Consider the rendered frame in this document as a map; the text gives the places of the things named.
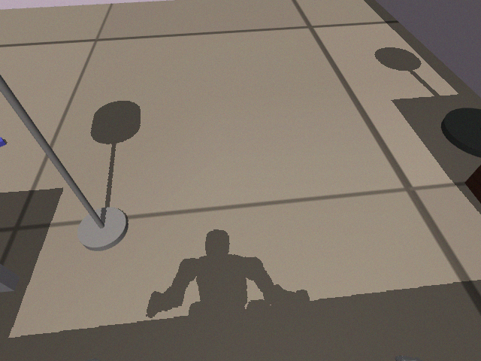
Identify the floor lamp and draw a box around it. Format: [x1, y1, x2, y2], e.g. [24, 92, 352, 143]
[0, 75, 128, 251]

